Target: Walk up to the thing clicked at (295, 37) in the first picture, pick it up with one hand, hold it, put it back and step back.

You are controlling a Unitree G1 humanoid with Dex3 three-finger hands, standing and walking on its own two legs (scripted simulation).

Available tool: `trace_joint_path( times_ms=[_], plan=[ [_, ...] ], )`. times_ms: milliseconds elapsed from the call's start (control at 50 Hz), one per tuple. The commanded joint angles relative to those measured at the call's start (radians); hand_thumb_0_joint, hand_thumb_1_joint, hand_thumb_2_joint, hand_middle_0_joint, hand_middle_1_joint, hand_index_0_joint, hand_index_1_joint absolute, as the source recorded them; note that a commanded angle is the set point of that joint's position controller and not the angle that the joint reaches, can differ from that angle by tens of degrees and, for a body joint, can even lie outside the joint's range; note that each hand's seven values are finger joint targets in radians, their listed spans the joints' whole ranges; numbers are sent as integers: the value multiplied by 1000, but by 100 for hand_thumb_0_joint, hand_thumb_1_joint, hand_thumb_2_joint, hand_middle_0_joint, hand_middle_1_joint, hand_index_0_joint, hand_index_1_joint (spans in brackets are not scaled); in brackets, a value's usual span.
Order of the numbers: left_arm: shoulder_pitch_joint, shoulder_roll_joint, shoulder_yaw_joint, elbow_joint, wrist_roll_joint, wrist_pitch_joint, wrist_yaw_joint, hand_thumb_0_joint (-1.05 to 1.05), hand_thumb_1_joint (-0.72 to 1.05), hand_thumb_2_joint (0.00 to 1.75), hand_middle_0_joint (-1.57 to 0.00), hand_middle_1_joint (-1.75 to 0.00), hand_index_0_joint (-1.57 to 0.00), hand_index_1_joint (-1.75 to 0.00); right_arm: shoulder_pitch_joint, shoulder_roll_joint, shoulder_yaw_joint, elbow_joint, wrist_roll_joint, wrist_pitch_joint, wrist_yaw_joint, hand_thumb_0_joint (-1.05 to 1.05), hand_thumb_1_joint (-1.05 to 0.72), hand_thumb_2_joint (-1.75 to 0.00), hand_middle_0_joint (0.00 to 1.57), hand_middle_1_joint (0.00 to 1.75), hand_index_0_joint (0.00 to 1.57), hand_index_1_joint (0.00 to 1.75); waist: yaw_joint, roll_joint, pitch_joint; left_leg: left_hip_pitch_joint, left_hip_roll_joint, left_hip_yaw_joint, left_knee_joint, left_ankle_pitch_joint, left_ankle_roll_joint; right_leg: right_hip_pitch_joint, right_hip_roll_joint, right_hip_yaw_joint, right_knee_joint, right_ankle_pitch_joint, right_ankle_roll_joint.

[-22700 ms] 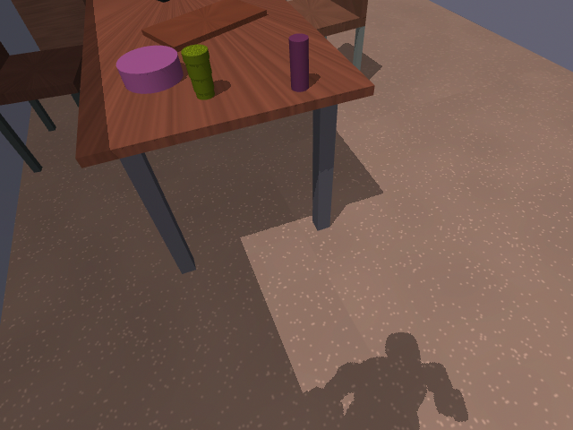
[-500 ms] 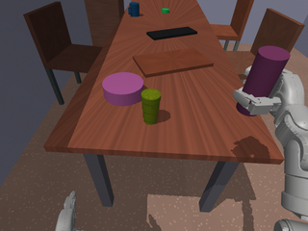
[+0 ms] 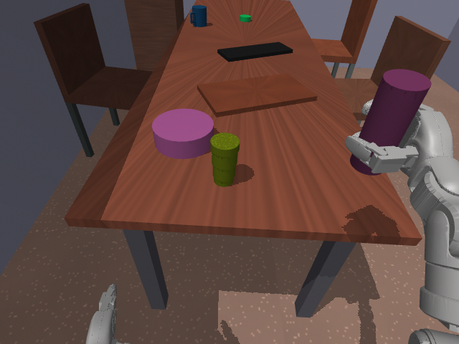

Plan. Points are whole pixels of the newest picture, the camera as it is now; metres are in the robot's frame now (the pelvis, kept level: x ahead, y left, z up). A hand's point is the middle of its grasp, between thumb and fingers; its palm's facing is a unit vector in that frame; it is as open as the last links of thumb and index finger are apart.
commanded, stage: hold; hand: right
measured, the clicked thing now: (384, 127) +0.32 -0.17 +0.28
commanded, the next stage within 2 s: crouch in 1.66 s
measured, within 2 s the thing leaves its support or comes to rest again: neither
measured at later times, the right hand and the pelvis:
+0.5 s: hand (366, 139) +0.34 -0.16 +0.24, palm faces +0.12 +0.99 -0.03, open 8.1 cm; pelvis +0.00 +0.00 +0.00, yaw +0 degrees
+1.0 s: hand (374, 143) +0.33 -0.17 +0.24, palm faces +0.15 +0.99 -0.02, open 8.1 cm; pelvis +0.00 +0.01 +0.00, yaw +0 degrees
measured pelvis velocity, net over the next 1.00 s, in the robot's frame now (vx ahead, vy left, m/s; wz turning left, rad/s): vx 0.00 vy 0.01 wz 0.01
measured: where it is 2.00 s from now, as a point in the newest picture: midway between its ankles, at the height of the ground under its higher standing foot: outside the picture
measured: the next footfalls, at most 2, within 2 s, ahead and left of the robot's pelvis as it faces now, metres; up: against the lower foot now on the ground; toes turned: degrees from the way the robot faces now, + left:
none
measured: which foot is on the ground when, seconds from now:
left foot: down 0.00-1.00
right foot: down 0.00-1.00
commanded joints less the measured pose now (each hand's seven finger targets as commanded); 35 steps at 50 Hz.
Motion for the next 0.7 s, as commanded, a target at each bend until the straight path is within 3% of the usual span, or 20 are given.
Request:
trace_joint_path(
  times_ms=[0,40,80,100,180,220,240,260,280,300,360,440,500,540,560,600,620,640,660,680],
  plan=[
    [-133,138,53,-209,2,-69,14,0,-54,5,-5,-5,-5,-5,-426,-214,-101,-174,11,-69,-5,0,-39,-136,136,148,139,148,10,110,-154,19,-11,37,-102,131,-10,49,12,-11,-83,136,-27],
    [-113,117,44,-186,0,-71,10,0,-54,5,-5,-5,-5,-5,-485,-247,-123,-228,16,-82,-9,0,-39,-136,137,149,140,149,-1,89,-159,12,-8,31,-99,126,-11,49,16,-18,-77,127,-28],
    [-74,117,56,-174,2,-68,9,0,-55,5,-5,-5,-5,-5,-484,-250,-128,-232,13,-95,-11,0,-40,-137,138,149,141,149,12,93,-188,14,-8,27,-94,150,-9,66,19,-20,-70,148,-29],
    [-100,134,69,-211,1,-75,10,0,-54,5,-5,-5,-5,-5,-471,-236,-119,-244,16,-101,-11,0,-40,-137,138,150,141,150,10,88,-186,15,-8,30,-93,145,-9,62,18,-20,-71,143,-28],
    [-88,80,28,-146,-3,-68,0,0,-55,6,-5,-5,-4,-5,-455,-212,-88,-278,10,-102,-3,0,-37,-135,136,147,139,147,0,31,-193,8,-3,24,-85,183,-4,75,21,-21,-62,186,-26],
    [-154,114,48,-189,-1,-78,2,0,-55,6,-5,-5,-4,-5,-441,-174,-56,-265,10,-91,2,0,-36,-135,135,147,139,147,4,35,-193,10,-8,28,-84,178,-2,79,13,-13,-67,189,-23],
    [-168,96,29,-165,-2,-76,-1,0,-55,6,-5,-5,-4,-5,-442,-176,-58,-269,11,-88,2,0,-37,-135,135,147,139,147,-12,17,-188,17,-11,33,-81,173,0,71,9,-7,-72,198,-19],
    [-177,92,15,-176,-2,-75,-2,0,-55,6,-5,-5,-4,-5,-434,-167,-47,-255,8,-81,4,0,-36,-135,135,147,138,147,-7,25,-179,12,-13,36,-84,145,2,64,6,-4,-79,178,-16],
    [-190,114,32,-200,-1,-74,3,0,-55,5,-5,-5,-5,-5,-435,-168,-50,-242,6,-74,5,0,-36,-135,134,147,138,147,-5,53,-190,20,-13,37,-87,153,0,75,3,-1,-78,186,-17],
    [-196,88,0,-203,0,-75,3,0,-55,6,-5,-5,-5,-5,-427,-151,-37,-243,9,-72,5,0,-38,-134,134,146,137,146,-11,64,-174,26,-11,37,-90,151,-3,60,7,-3,-77,182,-19],
    [-192,184,83,-222,2,-80,20,0,-54,5,-5,-5,-5,-5,-430,-219,-105,-193,13,-60,-2,0,-37,-136,135,147,139,147,-1,119,-186,35,-11,36,-92,171,-11,74,8,-7,-72,188,-23],
    [-91,116,43,-194,3,-66,13,0,-54,5,-5,-5,-5,-5,-436,-234,-131,-198,13,-77,-17,0,-38,-136,136,148,140,148,-8,110,-181,42,-8,35,-85,199,-9,65,12,-17,-64,209,-24],
    [-54,94,40,-185,4,-59,7,0,-55,6,-5,-5,-4,-5,-446,-243,-137,-233,14,-95,-15,0,-38,-135,136,147,139,147,7,103,-182,24,-2,22,-91,200,-14,65,22,-31,-57,186,-31],
    [-96,140,80,-221,3,-72,9,0,-55,6,-5,-5,-4,-5,-448,-240,-129,-250,9,-102,-11,0,-37,-136,137,148,140,148,14,81,-197,19,-1,16,-88,207,-14,75,22,-33,-55,188,-31],
    [-47,80,39,-143,2,-61,-1,0,-55,6,-5,-5,-4,-6,-455,-227,-103,-291,6,-107,-7,0,-38,-136,136,148,139,148,8,40,-188,13,-1,16,-85,205,-10,74,23,-30,-58,191,-28],
    [-100,76,22,-153,-1,-64,-4,0,-56,6,-5,-5,-4,-6,-457,-203,-78,-283,1,-108,-1,0,-37,-135,135,147,138,147,-1,21,-173,6,-4,19,-86,182,-4,66,18,-23,-67,183,-24],
    [-138,95,36,-197,-2,-73,0,0,-55,6,-5,-5,-5,-6,-477,-179,-43,-289,3,-105,4,0,-38,-135,135,146,138,146,11,17,-181,7,-5,20,-86,180,-3,73,16,-18,-66,180,-26],
    [-155,71,9,-157,0,-73,-4,0,-56,6,-5,-5,-5,-6,-482,-170,-37,-300,4,-100,6,0,-38,-134,134,146,138,146,2,8,-173,3,-5,22,-89,159,-2,66,17,-17,-68,163,-24],
    [-169,111,45,-178,1,-76,6,0,-55,6,-5,-5,-5,-6,-469,-164,-29,-265,1,-88,10,0,-36,-134,134,146,137,146,19,36,-173,-4,-7,25,-94,144,-4,75,12,-13,-72,147,-27],
    [-195,131,45,-203,1,-84,9,0,-56,6,-5,-5,-4,-6,-435,-151,-23,-231,2,-76,13,0,-35,-134,133,146,137,146,9,53,-162,2,-11,30,-95,142,-4,66,9,-8,-78,150,-25]
  ],
)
